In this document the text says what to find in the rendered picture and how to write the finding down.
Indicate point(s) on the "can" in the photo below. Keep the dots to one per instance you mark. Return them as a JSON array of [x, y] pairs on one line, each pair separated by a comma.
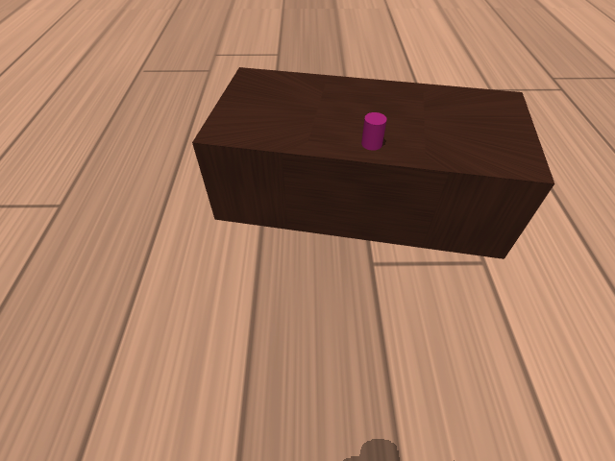
[[373, 131]]

